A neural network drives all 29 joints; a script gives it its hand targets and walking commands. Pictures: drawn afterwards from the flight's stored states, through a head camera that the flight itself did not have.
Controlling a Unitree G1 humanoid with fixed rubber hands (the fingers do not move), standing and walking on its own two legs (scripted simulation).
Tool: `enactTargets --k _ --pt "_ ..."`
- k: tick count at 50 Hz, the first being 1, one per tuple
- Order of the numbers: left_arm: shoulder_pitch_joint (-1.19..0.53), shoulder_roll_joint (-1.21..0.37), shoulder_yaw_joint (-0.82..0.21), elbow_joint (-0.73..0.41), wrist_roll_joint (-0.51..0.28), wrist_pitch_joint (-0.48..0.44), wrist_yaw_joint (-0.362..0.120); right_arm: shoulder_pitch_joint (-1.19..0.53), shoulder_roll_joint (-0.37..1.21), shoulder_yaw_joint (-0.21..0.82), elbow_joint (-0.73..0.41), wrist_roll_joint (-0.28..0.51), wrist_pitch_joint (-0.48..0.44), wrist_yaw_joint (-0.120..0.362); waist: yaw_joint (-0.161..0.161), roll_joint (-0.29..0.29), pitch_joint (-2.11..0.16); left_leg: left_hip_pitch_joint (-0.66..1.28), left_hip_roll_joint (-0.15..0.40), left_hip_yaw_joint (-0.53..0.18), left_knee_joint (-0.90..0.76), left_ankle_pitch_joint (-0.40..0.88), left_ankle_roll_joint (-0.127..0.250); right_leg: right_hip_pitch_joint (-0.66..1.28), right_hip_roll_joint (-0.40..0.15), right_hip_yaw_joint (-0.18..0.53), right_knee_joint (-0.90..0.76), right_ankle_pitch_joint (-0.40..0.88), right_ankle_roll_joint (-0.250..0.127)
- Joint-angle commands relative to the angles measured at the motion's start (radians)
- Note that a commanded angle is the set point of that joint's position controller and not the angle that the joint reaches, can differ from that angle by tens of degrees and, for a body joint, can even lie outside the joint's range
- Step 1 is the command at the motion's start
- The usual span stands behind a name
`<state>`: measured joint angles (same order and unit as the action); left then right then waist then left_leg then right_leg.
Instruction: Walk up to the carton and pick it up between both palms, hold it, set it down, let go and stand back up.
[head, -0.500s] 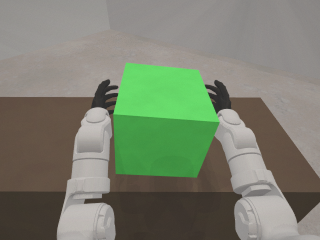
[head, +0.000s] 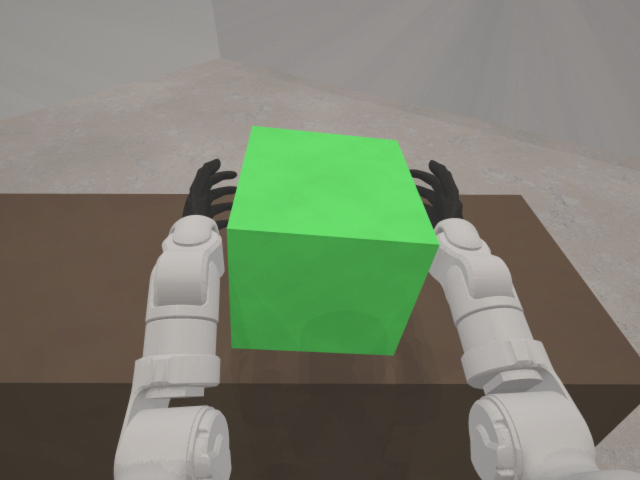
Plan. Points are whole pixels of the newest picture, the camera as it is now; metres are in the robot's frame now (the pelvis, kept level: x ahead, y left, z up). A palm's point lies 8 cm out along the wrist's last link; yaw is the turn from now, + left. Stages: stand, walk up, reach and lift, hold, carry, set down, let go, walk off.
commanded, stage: hold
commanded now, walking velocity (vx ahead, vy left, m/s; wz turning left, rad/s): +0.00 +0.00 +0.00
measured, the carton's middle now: (320, 236) +0.39 +0.03 +0.15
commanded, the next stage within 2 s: set down in 1.20 s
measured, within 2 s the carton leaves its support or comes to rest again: neither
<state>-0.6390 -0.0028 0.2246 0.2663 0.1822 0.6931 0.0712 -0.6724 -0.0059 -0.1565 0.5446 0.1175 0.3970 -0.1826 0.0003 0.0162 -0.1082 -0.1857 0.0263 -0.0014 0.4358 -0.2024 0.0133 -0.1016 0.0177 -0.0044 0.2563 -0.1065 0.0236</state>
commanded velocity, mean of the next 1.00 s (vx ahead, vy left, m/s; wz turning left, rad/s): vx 0.00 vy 0.00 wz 0.00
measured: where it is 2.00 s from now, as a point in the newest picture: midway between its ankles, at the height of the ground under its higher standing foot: outside the picture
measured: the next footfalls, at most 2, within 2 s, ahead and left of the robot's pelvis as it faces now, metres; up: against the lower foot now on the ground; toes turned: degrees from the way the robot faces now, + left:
none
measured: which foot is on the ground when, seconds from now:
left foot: down 0.00-1.00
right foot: down 0.00-1.00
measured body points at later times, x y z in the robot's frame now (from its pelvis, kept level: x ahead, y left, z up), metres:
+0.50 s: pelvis +0.00 +0.00 +0.00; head -0.06 +0.01 +0.45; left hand +0.37 +0.17 +0.20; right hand +0.39 -0.13 +0.18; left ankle +0.02 +0.10 -0.75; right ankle +0.02 -0.14 -0.75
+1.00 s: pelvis +0.00 +0.00 +0.00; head -0.06 +0.01 +0.45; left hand +0.37 +0.17 +0.20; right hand +0.39 -0.13 +0.18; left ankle +0.02 +0.10 -0.75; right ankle +0.02 -0.14 -0.75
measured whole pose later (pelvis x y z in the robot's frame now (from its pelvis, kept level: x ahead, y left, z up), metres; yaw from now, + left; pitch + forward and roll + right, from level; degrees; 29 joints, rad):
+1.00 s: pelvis +0.00 +0.00 +0.00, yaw +0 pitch -3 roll -2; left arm -0.64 0.00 0.22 0.26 0.18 0.70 0.07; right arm -0.67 -0.01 -0.16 0.54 0.12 0.39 -0.18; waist 0.00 0.02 -0.11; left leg -0.18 0.03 0.00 0.43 -0.20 0.01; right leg -0.10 0.02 0.00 0.26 -0.11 0.02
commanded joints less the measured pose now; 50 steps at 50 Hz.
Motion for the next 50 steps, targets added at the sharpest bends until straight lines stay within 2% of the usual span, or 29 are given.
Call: enactTargets --k 1,2,3,7,8,9,13,16,19,21,22,23,25,26,27,28,30,31,32,33,35,38,39,41,44,46,48,49,50 --pt "-0.659 -0.649 -0.401 -0.158 -0.071 -0.062 -0.198 -0.804 0.563 0.412 -0.287 0.113 -0.051 0.098 -0.119 -0.045 -0.298 0.171 -0.047 -0.023 -0.169 0.173 -0.038 0.218 0.035 -0.009 -0.010 0.126 0.006" --pt "-0.661 -0.655 -0.412 -0.197 -0.076 -0.064 -0.195 -0.780 0.568 0.423 -0.292 0.123 -0.050 0.097 -0.125 -0.025 -0.318 0.190 -0.047 -0.027 -0.161 0.206 -0.042 0.218 0.034 -0.013 -0.006 0.158 0.003" --pt "-0.656 -0.645 -0.399 -0.150 -0.067 -0.065 -0.196 -0.801 0.568 0.419 -0.288 0.118 -0.052 0.095 -0.122 -0.045 -0.285 0.169 -0.050 -0.021 -0.162 0.169 -0.039 0.212 0.034 -0.011 -0.011 0.135 0.008" --pt "-0.659 -0.654 -0.399 -0.159 -0.061 -0.062 -0.196 -0.802 0.568 0.405 -0.283 0.111 -0.054 0.097 -0.116 -0.028 -0.295 0.180 -0.048 -0.023 -0.166 0.171 -0.040 0.204 0.034 -0.013 -0.011 0.123 0.003" --pt "-0.670 -0.648 -0.402 -0.154 -0.070 -0.063 -0.199 -0.798 0.563 0.397 -0.273 0.106 -0.050 0.096 -0.133 -0.036 -0.284 0.169 -0.049 -0.023 -0.171 0.145 -0.037 0.203 0.032 -0.008 -0.014 0.108 0.004" --pt "-0.678 -0.645 -0.395 -0.158 -0.069 -0.064 -0.198 -0.803 0.562 0.399 -0.266 0.106 -0.051 0.099 -0.120 -0.038 -0.283 0.172 -0.048 -0.023 -0.176 0.148 -0.037 0.204 0.031 -0.012 -0.015 0.104 0.005" --pt "-0.670 -0.662 -0.408 -0.143 -0.076 -0.064 -0.199 -0.815 0.557 0.395 -0.277 0.103 -0.056 0.097 -0.134 -0.038 -0.281 0.169 -0.047 -0.025 -0.171 0.160 -0.041 0.207 0.036 -0.013 -0.011 0.121 0.003" --pt "-0.680 -0.659 -0.405 -0.172 -0.068 -0.067 -0.194 -0.783 0.568 0.392 -0.259 0.103 -0.052 0.100 -0.134 -0.022 -0.295 0.181 -0.047 -0.025 -0.169 0.166 -0.041 0.212 0.034 -0.014 -0.010 0.127 0.003" --pt "-0.681 -0.663 -0.417 -0.183 -0.081 -0.071 -0.194 -0.810 0.574 0.416 -0.301 0.115 -0.061 0.100 -0.121 -0.040 -0.328 0.185 -0.046 -0.028 -0.163 0.176 -0.038 0.219 0.033 -0.014 -0.004 0.133 0.003" --pt "-0.669 -0.662 -0.416 -0.167 -0.079 -0.066 -0.189 -0.819 0.566 0.424 -0.295 0.124 -0.059 0.101 -0.115 -0.021 -0.317 0.180 -0.047 -0.026 -0.161 0.190 -0.045 0.208 0.037 -0.017 -0.006 0.136 0.002" --pt "-0.667 -0.666 -0.421 -0.175 -0.080 -0.069 -0.190 -0.805 0.556 0.409 -0.284 0.115 -0.058 0.100 -0.128 -0.031 -0.309 0.179 -0.044 -0.028 -0.163 0.180 -0.046 0.204 0.039 -0.014 -0.006 0.125 0.001" --pt "-0.681 -0.659 -0.418 -0.181 -0.082 -0.070 -0.189 -0.808 0.566 0.417 -0.278 0.117 -0.058 0.102 -0.115 -0.028 -0.312 0.180 -0.042 -0.029 -0.164 0.171 -0.041 0.209 0.034 -0.012 -0.007 0.121 -0.001" --pt "-0.642 -0.660 -0.403 -0.141 -0.068 -0.059 -0.193 -0.806 0.554 0.409 -0.281 0.115 -0.055 0.098 -0.121 -0.037 -0.288 0.174 -0.044 -0.026 -0.168 0.169 -0.040 0.212 0.036 -0.013 -0.013 0.128 0.004" --pt "-0.662 -0.662 -0.427 -0.194 -0.083 -0.067 -0.193 -0.809 0.559 0.413 -0.311 0.119 -0.063 0.099 -0.126 -0.026 -0.334 0.189 -0.044 -0.027 -0.159 0.202 -0.045 0.220 0.037 -0.012 -0.004 0.150 0.002" --pt "-0.652 -0.660 -0.418 -0.173 -0.078 -0.063 -0.193 -0.782 0.564 0.409 -0.280 0.114 -0.053 0.095 -0.134 -0.033 -0.306 0.189 -0.048 -0.027 -0.160 0.203 -0.043 0.217 0.035 -0.012 -0.008 0.156 0.002" --pt "-0.665 -0.655 -0.427 -0.219 -0.079 -0.067 -0.192 -0.764 0.568 0.430 -0.279 0.123 -0.048 0.094 -0.126 -0.018 -0.319 0.197 -0.047 -0.028 -0.162 0.210 -0.045 0.228 0.035 -0.008 -0.008 0.160 0.003" --pt "-0.639 -0.654 -0.405 -0.155 -0.068 -0.061 -0.199 -0.790 0.558 0.421 -0.297 0.113 -0.054 0.094 -0.124 -0.033 -0.292 0.176 -0.050 -0.025 -0.164 0.187 -0.043 0.231 0.036 -0.015 -0.008 0.146 0.004" --pt "-0.655 -0.661 -0.426 -0.191 -0.084 -0.066 -0.198 -0.794 0.564 0.417 -0.314 0.115 -0.059 0.092 -0.135 -0.033 -0.321 0.184 -0.048 -0.028 -0.157 0.208 -0.044 0.235 0.036 -0.011 -0.006 0.169 0.004" --pt "-0.651 -0.650 -0.412 -0.182 -0.069 -0.066 -0.197 -0.796 0.579 0.429 -0.309 0.121 -0.056 0.090 -0.116 -0.033 -0.315 0.175 -0.050 -0.024 -0.157 0.197 -0.041 0.226 0.035 -0.011 -0.005 0.165 0.008" --pt "-0.639 -0.659 -0.426 -0.178 -0.080 -0.063 -0.195 -0.792 0.568 0.427 -0.317 0.121 -0.054 0.090 -0.130 -0.033 -0.319 0.185 -0.049 -0.026 -0.158 0.206 -0.043 0.226 0.034 -0.011 -0.007 0.174 0.006" --pt "-0.640 -0.647 -0.401 -0.159 -0.067 -0.059 -0.198 -0.798 0.567 0.427 -0.301 0.120 -0.052 0.093 -0.117 -0.049 -0.297 0.176 -0.048 -0.028 -0.162 0.179 -0.037 0.226 0.033 -0.013 -0.010 0.141 0.005" --pt "-0.638 -0.649 -0.411 -0.183 -0.073 -0.063 -0.195 -0.794 0.554 0.423 -0.308 0.130 -0.054 0.092 -0.118 -0.022 -0.309 0.189 -0.049 -0.027 -0.155 0.215 -0.048 0.224 0.038 -0.011 -0.008 0.161 0.004" --pt "-0.646 -0.641 -0.403 -0.175 -0.069 -0.063 -0.196 -0.765 0.562 0.418 -0.278 0.117 -0.050 0.091 -0.122 -0.039 -0.286 0.180 -0.047 -0.026 -0.158 0.200 -0.043 0.224 0.035 -0.012 -0.011 0.147 0.003" --pt "-0.634 -0.656 -0.406 -0.169 -0.068 -0.060 -0.197 -0.786 0.570 0.435 -0.315 0.123 -0.051 0.091 -0.121 -0.040 -0.305 0.183 -0.049 -0.025 -0.160 0.200 -0.041 0.232 0.037 -0.013 -0.010 0.160 0.004" --pt "-0.658 -0.654 -0.411 -0.192 -0.072 -0.066 -0.195 -0.785 0.566 0.420 -0.289 0.122 -0.051 0.093 -0.125 -0.017 -0.304 0.184 -0.050 -0.025 -0.159 0.194 -0.045 0.222 0.036 -0.010 -0.009 0.146 0.001" --pt "-0.641 -0.655 -0.422 -0.184 -0.074 -0.062 -0.191 -0.804 0.563 0.430 -0.318 0.130 -0.055 0.090 -0.121 -0.038 -0.321 0.186 -0.047 -0.027 -0.152 0.200 -0.044 0.222 0.037 -0.010 -0.006 0.158 0.005" --pt "-0.636 -0.669 -0.421 -0.175 -0.072 -0.061 -0.194 -0.801 0.562 0.428 -0.310 0.123 -0.059 0.094 -0.119 -0.015 -0.316 0.182 -0.045 -0.030 -0.155 0.208 -0.047 0.233 0.040 -0.015 -0.006 0.162 0.000" --pt "-0.608 -0.643 -0.386 -0.129 -0.054 -0.052 -0.197 -0.786 0.552 0.416 -0.288 0.113 -0.049 0.090 -0.120 -0.045 -0.264 0.169 -0.049 -0.024 -0.161 0.191 -0.039 0.228 0.034 -0.011 -0.016 0.153 0.001" --pt "-0.633 -0.659 -0.413 -0.182 -0.068 -0.060 -0.196 -0.774 0.570 0.434 -0.303 0.119 -0.055 0.091 -0.123 -0.041 -0.301 0.185 -0.049 -0.028 -0.159 0.214 -0.044 0.233 0.035 -0.011 -0.006 0.174 0.004"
